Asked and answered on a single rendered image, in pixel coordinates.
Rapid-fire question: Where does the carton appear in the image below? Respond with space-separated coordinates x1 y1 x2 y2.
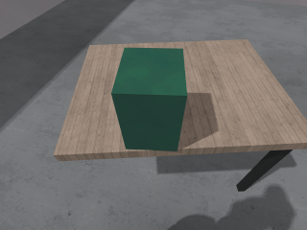
111 47 187 151

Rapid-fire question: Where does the table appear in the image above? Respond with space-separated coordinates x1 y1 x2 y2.
53 39 307 192

